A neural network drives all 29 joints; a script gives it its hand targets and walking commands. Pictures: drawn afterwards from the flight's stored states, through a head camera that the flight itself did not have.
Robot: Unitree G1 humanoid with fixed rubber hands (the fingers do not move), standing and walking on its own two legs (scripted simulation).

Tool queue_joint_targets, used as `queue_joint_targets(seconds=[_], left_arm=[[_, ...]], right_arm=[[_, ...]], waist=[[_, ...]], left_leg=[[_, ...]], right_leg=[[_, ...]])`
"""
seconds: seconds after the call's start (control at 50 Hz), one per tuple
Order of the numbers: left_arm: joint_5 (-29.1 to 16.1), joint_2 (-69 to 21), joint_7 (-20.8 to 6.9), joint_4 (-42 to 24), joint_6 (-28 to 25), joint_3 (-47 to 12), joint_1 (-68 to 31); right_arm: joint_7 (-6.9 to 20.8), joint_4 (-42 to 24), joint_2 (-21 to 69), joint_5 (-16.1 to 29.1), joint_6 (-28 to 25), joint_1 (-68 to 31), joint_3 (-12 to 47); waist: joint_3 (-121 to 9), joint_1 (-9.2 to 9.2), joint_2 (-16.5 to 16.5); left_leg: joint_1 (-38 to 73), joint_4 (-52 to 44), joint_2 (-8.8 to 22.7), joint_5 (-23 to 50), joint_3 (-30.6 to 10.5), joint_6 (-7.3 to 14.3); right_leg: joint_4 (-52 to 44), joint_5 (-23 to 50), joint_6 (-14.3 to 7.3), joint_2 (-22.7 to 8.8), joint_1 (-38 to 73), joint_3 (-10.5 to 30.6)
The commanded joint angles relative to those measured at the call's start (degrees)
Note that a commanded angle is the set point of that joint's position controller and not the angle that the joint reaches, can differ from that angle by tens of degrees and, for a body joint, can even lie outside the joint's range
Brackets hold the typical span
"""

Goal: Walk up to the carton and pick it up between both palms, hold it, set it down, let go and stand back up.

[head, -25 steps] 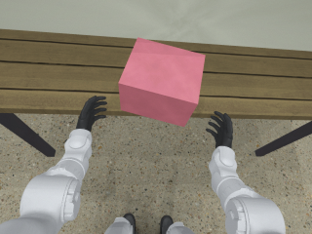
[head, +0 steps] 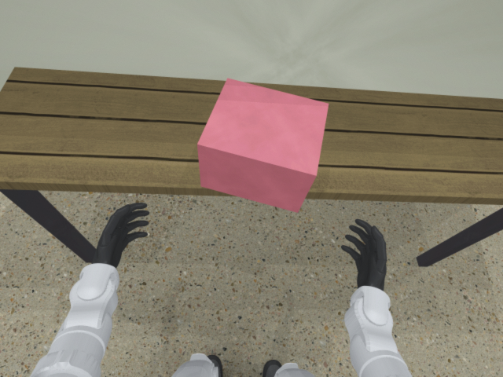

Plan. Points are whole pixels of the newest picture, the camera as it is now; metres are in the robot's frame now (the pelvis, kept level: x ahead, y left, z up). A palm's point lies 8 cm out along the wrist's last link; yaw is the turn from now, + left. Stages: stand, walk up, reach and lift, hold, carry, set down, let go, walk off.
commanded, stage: set down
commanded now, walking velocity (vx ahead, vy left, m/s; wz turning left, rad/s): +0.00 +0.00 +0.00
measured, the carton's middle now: (263, 146) +0.54 -0.02 -0.04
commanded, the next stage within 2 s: none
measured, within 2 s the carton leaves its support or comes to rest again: neither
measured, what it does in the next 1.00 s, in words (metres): stands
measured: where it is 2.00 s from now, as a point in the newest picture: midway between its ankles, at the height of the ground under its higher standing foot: outside the picture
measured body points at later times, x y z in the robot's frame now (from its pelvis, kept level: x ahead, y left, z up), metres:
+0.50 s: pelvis +0.01 +0.00 +0.01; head +0.04 +0.04 +0.46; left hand +0.27 +0.25 -0.03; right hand +0.24 -0.19 -0.02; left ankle +0.05 +0.06 -0.71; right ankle +0.04 -0.14 -0.71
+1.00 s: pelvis +0.02 -0.01 +0.02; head +0.05 +0.01 +0.47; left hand +0.22 +0.23 -0.05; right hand +0.24 -0.20 -0.02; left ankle +0.05 +0.06 -0.71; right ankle +0.04 -0.14 -0.71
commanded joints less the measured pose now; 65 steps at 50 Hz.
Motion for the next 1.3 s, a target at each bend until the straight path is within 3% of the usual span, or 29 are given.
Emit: queue_joint_targets(seconds=[0.0,0.08,0.26,0.48,0.6,0.7,0.76,0.92,1.06,1.14,1.28], left_arm=[[-10.4,16.6,-1.3,-21.1,-0.6,-8.3,-10.7],[-12.0,17.6,-1.4,-22.5,1.6,-9.4,-8.8],[-9.1,15.8,-2.1,-27.3,6.9,-7.3,-0.5],[-7.9,11.9,0.4,-38.7,7.5,-9.7,16.7],[-10.0,13.4,1.9,-41.1,7.3,-11.8,16.5],[-10.5,13.5,3.9,-39.2,8.2,-12.9,14.2],[-10.0,12.7,4.9,-37.2,9.5,-12.7,14.1],[-7.1,11.2,5.0,-34.5,13.0,-10.3,16.4],[-5.9,12.4,3.0,-35.2,14.1,-6.8,20.6],[-4.6,12.4,2.2,-35.1,14.7,-5.0,23.4],[-2.5,10.8,2.5,-34.0,16.3,-3.7,24.2]], right_arm=[[-1.1,-21.0,-3.6,-1.5,-0.5,-10.5,7.8],[-2.0,-23.9,-3.0,-1.0,1.7,-7.8,9.3],[-3.6,-25.9,-1.6,-1.4,3.7,1.9,9.0],[0.3,-34.2,-3.5,-2.5,2.7,15.8,7.4],[2.6,-37.4,-4.7,-3.8,5.3,16.5,5.6],[4.1,-33.6,-6.3,-5.3,8.7,13.6,2.1],[4.6,-30.3,-7.1,-6.1,9.9,12.7,0.5],[5.2,-22.8,-7.9,-7.3,11.7,15.2,1.0],[4.2,-24.5,-6.5,-6.9,10.6,19.8,4.7],[4.1,-24.5,-7.2,-7.0,9.5,22.2,5.9],[5.2,-23.1,-8.3,-7.6,8.4,21.9,5.6]], waist=[[-25.5,-0.32,3.6],[-18.0,-0.30,3.0],[-7.7,1.30,4.6],[-4.1,2.21,8.1],[1.0,1.53,7.8],[3.0,0.52,8.4],[2.8,0.20,8.4],[1.7,0.83,6.7],[0.5,1.58,2.8],[-0.1,2.53,2.4],[0.2,3.40,2.5]], left_leg=[[36.6,-9.5,2.8,0.1,-7.0,-6.2],[36.0,-11.9,3.7,-5.6,-7.5,-5.5],[40.9,-15.1,4.3,-3.5,-7.7,-5.9],[46.6,-17.1,4.9,5.3,-9.8,-8.6],[40.3,-20.4,4.8,-3.8,-9.0,-7.9],[36.7,-23.2,5.7,-12.8,-9.0,-7.6],[37.4,-23.7,5.9,-13.4,-8.8,-7.8],[42.8,-21.3,4.5,-0.5,-5.7,-8.5],[48.3,-16.7,1.5,16.0,-3.1,-7.9],[49.9,-15.4,0.8,23.3,-2.4,-7.7],[50.1,-15.6,0.7,24.0,-1.9,-7.5]], right_leg=[[-6.3,1.7,-2.4,0.6,22.3,1.8],[-6.6,-1.6,-2.6,-0.5,25.0,2.2],[-9.5,-0.6,-3.1,-0.9,29.0,2.5],[-11.3,1.7,-3.8,0.0,32.3,1.8],[-11.0,-2.4,-3.9,-0.7,35.1,2.4],[-9.8,-5.0,-3.7,-0.9,36.5,2.5],[-9.8,-4.9,-3.5,-0.8,36.5,2.5],[-11.9,-0.5,-3.8,-0.4,37.1,2.6],[-14.5,8.2,-3.4,-0.8,37.5,3.6],[-14.7,12.6,-3.1,-0.6,37.8,3.3],[-15.0,11.9,-3.3,0.0,37.0,2.4]])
